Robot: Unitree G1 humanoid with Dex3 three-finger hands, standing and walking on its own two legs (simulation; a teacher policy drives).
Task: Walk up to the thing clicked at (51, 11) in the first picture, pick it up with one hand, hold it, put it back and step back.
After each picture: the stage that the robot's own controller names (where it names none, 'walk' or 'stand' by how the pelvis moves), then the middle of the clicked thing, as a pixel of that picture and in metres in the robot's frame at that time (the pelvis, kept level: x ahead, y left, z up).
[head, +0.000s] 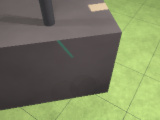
stand; (46, 4) +0.87 +0.25 +0.03
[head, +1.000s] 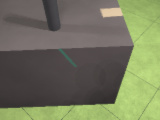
walk; (50, 7) +0.78 +0.23 +0.04
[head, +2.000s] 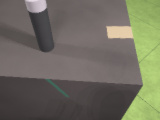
stand; (41, 25) +0.58 +0.21 +0.07
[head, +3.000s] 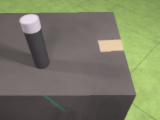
stand; (36, 44) +0.55 +0.22 +0.04
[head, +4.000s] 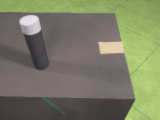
stand; (36, 45) +0.54 +0.22 +0.03
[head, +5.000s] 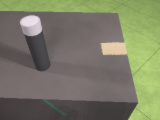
stand; (37, 46) +0.53 +0.22 +0.03
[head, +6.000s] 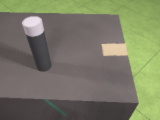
stand; (39, 46) +0.53 +0.22 +0.03
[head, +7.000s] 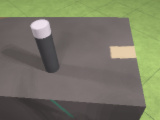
rise first; (47, 48) +0.53 +0.22 +0.04
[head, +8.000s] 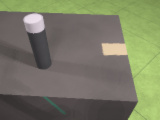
go down; (39, 44) +0.55 +0.20 +0.04
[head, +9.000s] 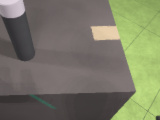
go down; (19, 31) +0.52 +0.21 +0.08
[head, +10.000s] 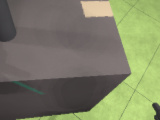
close in; out of the picture +0.53 +0.22 +0.11
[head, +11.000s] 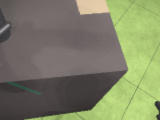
close; out of the picture +0.54 +0.23 +0.12
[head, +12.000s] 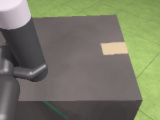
lift; (25, 45) +0.34 +0.16 +0.24
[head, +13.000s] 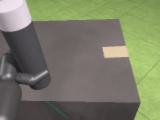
hold; (27, 51) +0.33 +0.17 +0.23
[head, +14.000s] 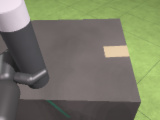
hold; (25, 50) +0.33 +0.17 +0.23
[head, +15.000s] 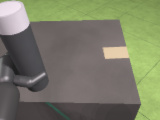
hold; (25, 53) +0.33 +0.17 +0.22
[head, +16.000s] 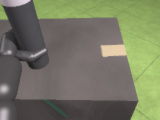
crouch; (27, 30) +0.39 +0.17 +0.24
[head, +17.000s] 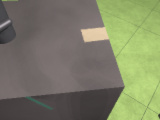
lower; out of the picture +0.51 +0.23 +0.23
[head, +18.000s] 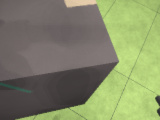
lower; out of the picture +0.54 +0.23 +0.13
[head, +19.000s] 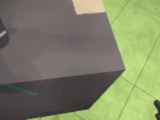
lower; out of the picture +0.52 +0.22 +0.12
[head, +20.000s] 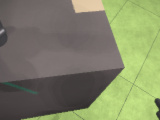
lower; out of the picture +0.52 +0.22 +0.12
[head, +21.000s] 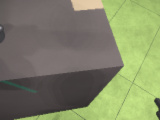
lower; out of the picture +0.53 +0.23 +0.12
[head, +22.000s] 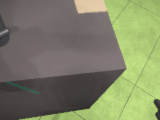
open; out of the picture +0.52 +0.22 +0.12
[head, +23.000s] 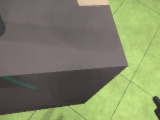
rise; out of the picture +0.52 +0.22 +0.13
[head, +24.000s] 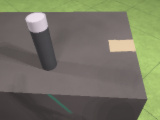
sink last; (43, 44) +0.52 +0.21 +0.08
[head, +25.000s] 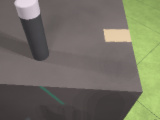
stand; (34, 32) +0.52 +0.22 +0.09
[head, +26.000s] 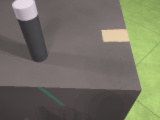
stand; (33, 34) +0.52 +0.22 +0.09
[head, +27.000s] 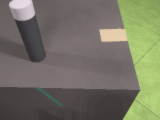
stand; (30, 34) +0.52 +0.22 +0.10
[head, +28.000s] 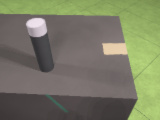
stand; (42, 47) +0.54 +0.21 +0.03
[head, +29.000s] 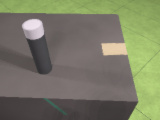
stand; (39, 49) +0.52 +0.21 +0.03
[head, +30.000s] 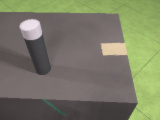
stand; (37, 50) +0.51 +0.22 +0.03
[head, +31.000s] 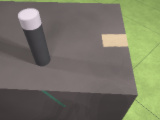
walk; (36, 40) +0.53 +0.21 +0.04
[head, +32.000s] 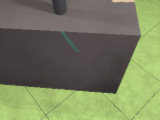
walk; out of the picture +0.80 +0.15 +0.06
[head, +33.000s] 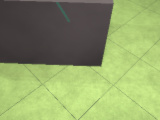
stand; out of the picture +1.17 +0.24 +0.05
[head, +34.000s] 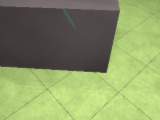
stand; out of the picture +1.15 +0.19 +0.05
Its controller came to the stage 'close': yes
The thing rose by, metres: 0.21
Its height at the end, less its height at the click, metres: +0.00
